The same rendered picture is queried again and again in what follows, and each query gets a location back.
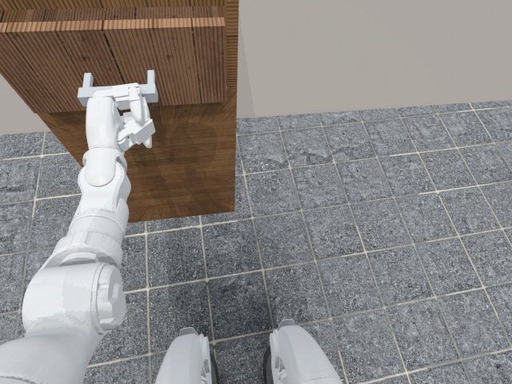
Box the drawer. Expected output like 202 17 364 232
0 6 226 114

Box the right robot shin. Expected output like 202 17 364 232
271 319 295 384

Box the robot left upper arm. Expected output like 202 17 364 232
0 262 126 384

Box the robot left thigh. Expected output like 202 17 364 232
155 334 211 384

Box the cabinet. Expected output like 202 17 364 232
0 0 239 223

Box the robot left hand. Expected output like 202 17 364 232
86 83 155 156

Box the robot left forearm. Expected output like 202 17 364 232
22 147 131 332

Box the handle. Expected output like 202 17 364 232
78 70 158 106

